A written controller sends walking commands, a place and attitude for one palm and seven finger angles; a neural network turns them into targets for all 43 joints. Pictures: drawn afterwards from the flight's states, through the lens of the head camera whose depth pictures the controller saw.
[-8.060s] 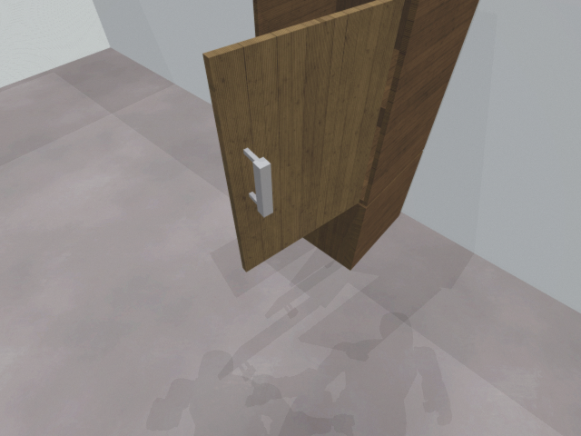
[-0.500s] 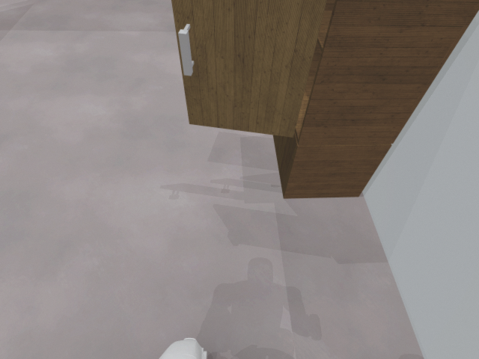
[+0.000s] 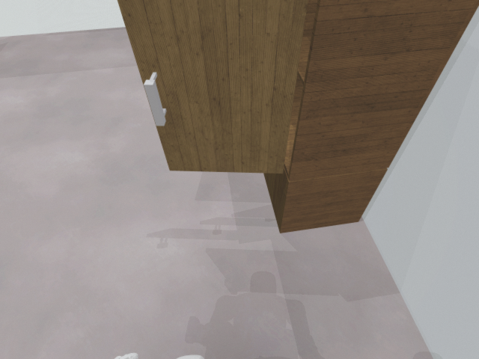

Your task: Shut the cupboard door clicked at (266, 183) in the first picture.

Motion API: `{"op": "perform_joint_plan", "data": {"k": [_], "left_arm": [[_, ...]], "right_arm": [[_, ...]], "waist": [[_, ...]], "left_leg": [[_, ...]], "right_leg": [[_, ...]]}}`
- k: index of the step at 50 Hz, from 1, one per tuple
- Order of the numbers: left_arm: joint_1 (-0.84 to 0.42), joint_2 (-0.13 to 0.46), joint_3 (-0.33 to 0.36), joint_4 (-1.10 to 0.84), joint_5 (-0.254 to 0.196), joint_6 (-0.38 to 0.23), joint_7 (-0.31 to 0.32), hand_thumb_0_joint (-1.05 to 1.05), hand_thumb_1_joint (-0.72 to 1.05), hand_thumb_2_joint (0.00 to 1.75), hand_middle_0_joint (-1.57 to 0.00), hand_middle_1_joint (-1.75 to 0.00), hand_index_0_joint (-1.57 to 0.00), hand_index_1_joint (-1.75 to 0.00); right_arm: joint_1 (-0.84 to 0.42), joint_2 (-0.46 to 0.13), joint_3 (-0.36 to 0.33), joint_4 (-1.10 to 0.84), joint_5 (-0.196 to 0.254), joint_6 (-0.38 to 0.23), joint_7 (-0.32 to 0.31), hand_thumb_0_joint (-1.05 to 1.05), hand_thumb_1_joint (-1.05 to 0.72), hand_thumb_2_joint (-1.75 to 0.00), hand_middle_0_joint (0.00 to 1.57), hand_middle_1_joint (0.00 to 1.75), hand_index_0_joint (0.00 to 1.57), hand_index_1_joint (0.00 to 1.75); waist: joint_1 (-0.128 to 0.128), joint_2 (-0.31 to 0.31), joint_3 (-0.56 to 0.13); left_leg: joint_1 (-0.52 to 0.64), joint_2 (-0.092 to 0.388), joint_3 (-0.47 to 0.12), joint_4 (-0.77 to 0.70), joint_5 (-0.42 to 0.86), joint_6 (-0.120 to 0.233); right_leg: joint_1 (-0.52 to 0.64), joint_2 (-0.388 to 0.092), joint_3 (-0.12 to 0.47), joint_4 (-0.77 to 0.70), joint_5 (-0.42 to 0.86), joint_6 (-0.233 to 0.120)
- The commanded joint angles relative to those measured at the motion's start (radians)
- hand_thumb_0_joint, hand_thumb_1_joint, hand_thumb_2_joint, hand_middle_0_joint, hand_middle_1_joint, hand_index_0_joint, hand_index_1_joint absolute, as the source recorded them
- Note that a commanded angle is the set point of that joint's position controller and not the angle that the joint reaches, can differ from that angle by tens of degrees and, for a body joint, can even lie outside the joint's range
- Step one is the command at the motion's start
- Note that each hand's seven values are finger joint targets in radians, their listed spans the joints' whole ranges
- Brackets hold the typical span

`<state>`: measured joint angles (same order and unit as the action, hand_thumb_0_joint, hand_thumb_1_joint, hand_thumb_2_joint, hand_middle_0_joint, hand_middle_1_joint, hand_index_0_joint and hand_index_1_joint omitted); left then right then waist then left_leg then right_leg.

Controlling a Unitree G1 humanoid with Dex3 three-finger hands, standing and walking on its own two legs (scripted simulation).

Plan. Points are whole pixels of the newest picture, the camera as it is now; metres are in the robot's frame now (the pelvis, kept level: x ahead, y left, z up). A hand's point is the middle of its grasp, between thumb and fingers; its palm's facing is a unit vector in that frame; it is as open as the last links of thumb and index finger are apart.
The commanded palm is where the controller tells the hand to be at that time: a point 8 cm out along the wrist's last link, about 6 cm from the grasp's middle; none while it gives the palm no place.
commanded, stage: take the last steps up to it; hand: left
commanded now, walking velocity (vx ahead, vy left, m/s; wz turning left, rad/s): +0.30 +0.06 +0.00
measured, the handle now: (157, 99) +0.76 +0.27 +0.00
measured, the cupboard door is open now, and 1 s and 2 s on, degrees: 78 78 78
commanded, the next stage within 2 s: come to a stop and stand still in 0.52 s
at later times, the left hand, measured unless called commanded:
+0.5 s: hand (133, 313) +0.23 +0.24 -0.16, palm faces +0.01 -0.98 -0.18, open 7.4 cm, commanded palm none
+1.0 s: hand (146, 253) +0.37 +0.25 -0.17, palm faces -0.01 -0.97 -0.26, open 7.4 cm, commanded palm none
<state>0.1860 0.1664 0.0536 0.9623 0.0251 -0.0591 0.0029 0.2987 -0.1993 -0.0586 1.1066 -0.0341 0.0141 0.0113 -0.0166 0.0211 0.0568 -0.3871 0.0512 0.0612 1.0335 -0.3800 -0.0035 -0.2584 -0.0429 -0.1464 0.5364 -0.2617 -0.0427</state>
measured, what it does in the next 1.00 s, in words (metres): walks ahead: left foot, then right foot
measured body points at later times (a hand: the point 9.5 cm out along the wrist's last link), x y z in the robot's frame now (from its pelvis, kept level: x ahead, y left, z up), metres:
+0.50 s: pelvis +0.18 +0.06 +0.01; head +0.21 +0.06 +0.45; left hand +0.23 +0.29 -0.15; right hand +0.20 -0.17 -0.15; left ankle +0.19 +0.16 -0.74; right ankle +0.22 -0.06 -0.70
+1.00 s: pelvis +0.29 +0.05 +0.00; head +0.34 +0.05 +0.45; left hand +0.37 +0.30 -0.15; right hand +0.34 -0.19 -0.15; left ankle +0.30 +0.17 -0.73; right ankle +0.26 -0.06 -0.71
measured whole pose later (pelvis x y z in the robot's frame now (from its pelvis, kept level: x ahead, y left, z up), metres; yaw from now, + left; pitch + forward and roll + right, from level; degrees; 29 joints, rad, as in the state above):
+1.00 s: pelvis +0.29 +0.05 +0.00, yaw -3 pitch +0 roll +0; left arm 0.15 0.21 0.05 1.00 0.01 0.05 0.03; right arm 0.16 -0.17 -0.04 1.01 -0.03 0.02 -0.04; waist -0.01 0.00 0.11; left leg -0.24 0.05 0.08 0.51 -0.26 0.01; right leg -0.30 0.00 -0.05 0.75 -0.47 0.00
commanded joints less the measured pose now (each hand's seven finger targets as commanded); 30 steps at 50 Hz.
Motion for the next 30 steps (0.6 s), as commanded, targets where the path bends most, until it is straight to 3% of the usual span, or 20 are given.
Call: {"op": "perform_joint_plan", "data": {"k": [1,4,6,8,10,11,12,13,14,15,17,19,20,24,26,27,28,29,30], "left_arm": [[0.135,0.138,0.031,0.023,-0.006,-0.022,0.004,0.00,0.90,0.90,-0.20,-0.30,-0.20,-0.30],[0.174,0.161,0.038,0.064,-0.005,-0.023,-0.002,0.00,0.90,0.90,-0.20,-0.30,-0.20,-0.30],[0.179,0.175,0.039,0.079,-0.005,-0.018,-0.003,0.00,0.90,0.90,-0.20,-0.30,-0.20,-0.30],[0.165,0.178,0.039,0.087,-0.006,-0.008,-0.004,0.00,0.90,0.90,-0.20,-0.30,-0.20,-0.30],[0.142,0.164,0.037,0.082,-0.009,0.002,-0.007,0.00,0.90,0.90,-0.20,-0.30,-0.20,-0.30],[0.141,0.128,0.030,0.068,-0.009,0.007,-0.012,0.00,0.90,0.90,-0.20,-0.30,-0.20,-0.30],[0.129,0.072,0.017,0.030,-0.013,0.009,-0.015,0.00,0.90,0.90,-0.20,-0.30,-0.20,-0.30],[0.063,0.082,0.013,-0.010,-0.008,0.005,-0.013,0.00,0.90,0.90,-0.20,-0.30,-0.20,-0.30],[0.029,0.075,0.012,-0.009,-0.006,0.004,-0.010,0.00,0.90,0.90,-0.20,-0.30,-0.20,-0.30],[0.030,0.074,0.015,-0.001,-0.005,0.010,-0.014,0.00,0.90,0.90,-0.20,-0.30,-0.20,-0.30],[0.075,0.069,0.015,0.026,0.001,0.021,-0.024,0.00,0.90,0.90,-0.20,-0.30,-0.20,-0.30],[0.087,0.042,0.011,0.032,0.001,0.031,-0.026,0.00,0.90,0.90,-0.20,-0.30,-0.20,-0.30],[0.084,0.034,0.007,0.031,-0.002,0.033,-0.026,0.00,0.90,0.90,-0.20,-0.30,-0.20,-0.30],[0.066,0.036,0.002,0.023,0.000,0.033,-0.025,0.00,0.90,0.90,-0.20,-0.30,-0.20,-0.30],[0.114,0.058,0.010,0.042,0.002,0.031,-0.021,0.00,0.90,0.90,-0.20,-0.30,-0.20,-0.30],[0.142,0.092,0.016,0.047,0.003,0.025,-0.017,0.00,0.90,0.90,-0.20,-0.30,-0.20,-0.30],[0.188,0.150,0.027,0.062,0.004,0.017,-0.011,0.00,0.90,0.90,-0.20,-0.30,-0.20,-0.30],[0.229,0.230,0.042,0.074,-0.001,0.019,-0.007,0.00,0.90,0.90,-0.20,-0.30,-0.20,-0.30],[0.253,0.251,0.046,0.075,-0.004,0.019,-0.002,0.00,0.90,0.90,-0.20,-0.30,-0.20,-0.30]], "right_arm": [[-0.038,-0.013,0.006,-0.094,0.008,-0.041,0.010,0.00,-0.90,-0.90,0.20,0.30,0.20,0.30],[-0.089,0.012,0.010,-0.114,0.011,-0.048,0.019,0.00,-0.90,-0.90,0.20,0.30,0.20,0.30],[-0.112,0.005,0.009,-0.130,0.011,-0.055,0.022,0.00,-0.90,-0.90,0.20,0.30,0.20,0.30],[-0.093,-0.010,0.006,-0.127,0.009,-0.061,0.022,0.00,-0.90,-0.90,0.20,0.30,0.20,0.30],[0.006,-0.054,-0.003,-0.092,0.006,-0.070,0.013,0.00,-0.90,-0.90,0.20,0.30,0.20,0.30],[0.116,-0.121,-0.021,-0.065,-0.001,-0.075,0.000,0.00,-0.90,-0.90,0.20,0.30,0.20,0.30],[0.224,-0.225,-0.046,-0.049,-0.011,-0.072,-0.015,0.00,-0.90,-0.90,0.20,0.30,0.20,0.30],[0.257,-0.228,-0.042,-0.052,-0.008,-0.062,-0.024,0.00,-0.90,-0.90,0.20,0.30,0.20,0.30],[0.187,-0.200,-0.034,-0.065,-0.003,-0.063,-0.026,0.00,-0.90,-0.90,0.20,0.30,0.20,0.30],[0.110,-0.156,-0.023,-0.091,0.000,-0.065,-0.028,0.00,-0.90,-0.90,0.20,0.30,0.20,0.30],[0.030,-0.100,-0.005,-0.101,0.002,-0.078,-0.034,0.00,-0.90,-0.90,0.20,0.30,0.20,0.30],[0.034,-0.088,-0.004,-0.093,0.001,-0.087,-0.034,0.00,-0.90,-0.90,0.20,0.30,0.20,0.30],[0.029,-0.098,-0.004,-0.092,0.001,-0.086,-0.034,0.00,-0.90,-0.90,0.20,0.30,0.20,0.30],[0.013,-0.117,-0.008,-0.082,0.003,-0.070,-0.028,0.00,-0.90,-0.90,0.20,0.30,0.20,0.30],[-0.010,-0.105,-0.005,-0.078,0.007,-0.058,-0.025,0.00,-0.90,-0.90,0.20,0.30,0.20,0.30],[-0.015,-0.075,0.003,-0.080,0.012,-0.057,-0.022,0.00,-0.90,-0.90,0.20,0.30,0.20,0.30],[-0.015,-0.043,0.011,-0.088,0.016,-0.058,-0.015,0.00,-0.90,-0.90,0.20,0.30,0.20,0.30],[0.007,-0.025,0.013,-0.104,0.014,-0.055,-0.009,0.00,-0.90,-0.90,0.20,0.30,0.20,0.30],[-0.020,-0.047,0.009,-0.111,0.015,-0.051,-0.011,0.00,-0.90,-0.90,0.20,0.30,0.20,0.30]], "waist": [[0.037,-0.141,-0.055],[0.059,-0.116,-0.051],[0.063,-0.166,-0.039],[0.040,-0.172,-0.016],[-0.019,-0.078,-0.015],[-0.069,0.072,-0.058],[-0.101,0.294,-0.089],[-0.114,0.209,-0.080],[-0.086,0.167,-0.052],[-0.051,0.182,-0.020],[0.001,0.142,-0.008],[0.013,0.089,-0.040],[0.016,0.078,-0.054],[0.021,0.059,-0.046],[0.052,0.053,-0.039],[0.068,0.001,-0.013],[0.092,-0.123,-0.015],[0.094,-0.265,-0.017],[0.115,-0.264,-0.039]], "left_leg": [[-0.153,0.060,-0.010,-0.153,0.086,-0.034],[-0.111,0.024,0.043,-0.328,0.119,-0.040],[-0.080,0.013,0.051,-0.401,0.134,-0.032],[0.031,-0.008,0.076,-0.495,0.185,-0.019],[0.261,-0.024,0.089,-0.572,0.177,-0.004],[0.421,0.085,-0.061,-0.620,0.092,0.048],[0.505,0.318,-0.393,-0.755,-0.027,0.147],[0.459,0.390,-0.509,-0.826,-0.094,0.216],[0.350,0.373,-0.469,-0.841,-0.148,0.219],[0.249,0.346,-0.411,-0.868,-0.169,0.202],[0.175,0.287,-0.254,-0.866,-0.010,0.161],[0.188,0.251,-0.149,-0.853,0.157,0.160],[0.182,0.248,-0.117,-0.848,0.179,0.167],[0.145,0.221,-0.078,-0.803,0.123,0.160],[0.091,0.170,-0.040,-0.723,0.031,0.114],[0.024,0.108,-0.008,-0.644,-0.002,0.079],[-0.076,0.018,0.075,-0.499,-0.071,0.028],[-0.181,-0.045,0.130,-0.353,-0.172,-0.003],[-0.168,-0.027,0.076,-0.173,-0.249,-0.001]], "right_leg": [[0.173,-0.261,0.220,-0.345,0.190,-0.115],[0.205,-0.245,0.180,-0.317,0.256,-0.113],[0.204,-0.248,0.176,-0.302,0.201,-0.102],[0.130,-0.225,0.151,-0.271,0.102,-0.075],[-0.019,-0.179,0.109,-0.138,0.050,-0.044],[-0.153,-0.113,0.057,0.082,0.004,-0.011],[-0.339,0.009,-0.027,0.388,-0.278,0.033],[-0.404,0.002,0.068,0.580,-0.321,0.017],[-0.426,-0.038,0.107,0.682,-0.270,0.007],[-0.414,-0.073,0.131,0.703,-0.193,0.010],[-0.335,-0.104,0.132,0.608,-0.118,0.023],[-0.269,-0.093,0.103,0.470,-0.082,0.036],[-0.224,-0.089,0.090,0.386,-0.080,0.038],[-0.057,-0.037,0.035,0.145,-0.039,0.045],[0.077,-0.009,0.016,0.025,0.013,0.046],[0.150,-0.027,0.071,-0.062,0.002,0.028],[0.234,-0.156,0.244,-0.159,-0.035,-0.020],[0.289,-0.324,0.454,-0.266,-0.093,-0.114],[0.239,-0.390,0.546,-0.341,-0.175,-0.187]]}}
